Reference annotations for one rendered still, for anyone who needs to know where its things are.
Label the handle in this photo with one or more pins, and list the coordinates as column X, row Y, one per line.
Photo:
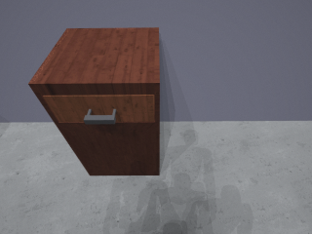
column 100, row 119

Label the drawer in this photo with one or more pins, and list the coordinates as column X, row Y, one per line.
column 129, row 108

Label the cabinet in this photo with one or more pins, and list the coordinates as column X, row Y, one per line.
column 106, row 62

